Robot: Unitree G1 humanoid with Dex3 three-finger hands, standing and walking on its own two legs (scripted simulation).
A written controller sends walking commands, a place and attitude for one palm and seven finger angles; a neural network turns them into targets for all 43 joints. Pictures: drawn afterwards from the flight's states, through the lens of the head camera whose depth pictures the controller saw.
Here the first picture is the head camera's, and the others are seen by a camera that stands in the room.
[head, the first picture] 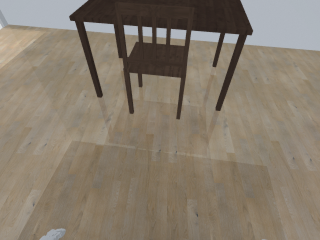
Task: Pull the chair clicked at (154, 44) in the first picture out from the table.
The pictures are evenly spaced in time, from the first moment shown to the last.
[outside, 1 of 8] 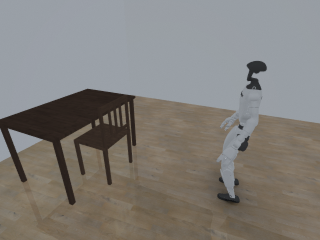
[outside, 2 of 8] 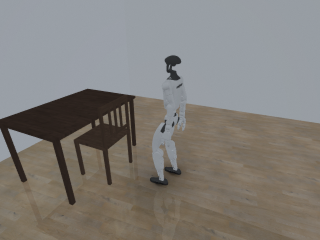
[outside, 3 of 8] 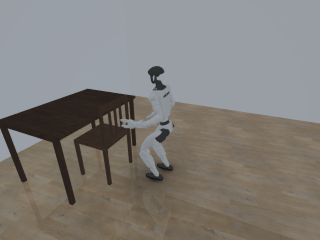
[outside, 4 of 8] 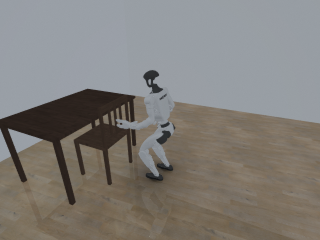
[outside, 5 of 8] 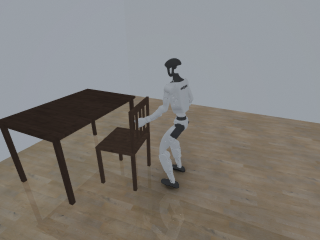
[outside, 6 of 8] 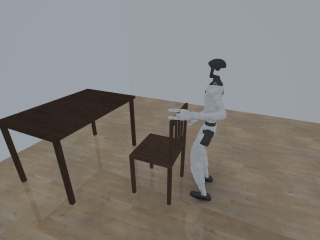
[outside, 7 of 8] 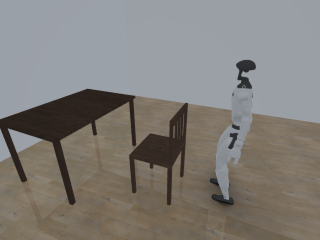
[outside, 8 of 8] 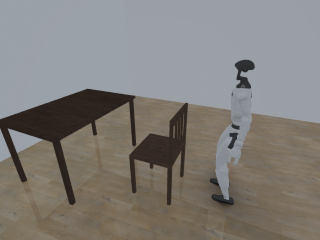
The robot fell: no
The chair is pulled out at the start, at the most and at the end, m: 0.00 0.68 0.67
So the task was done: yes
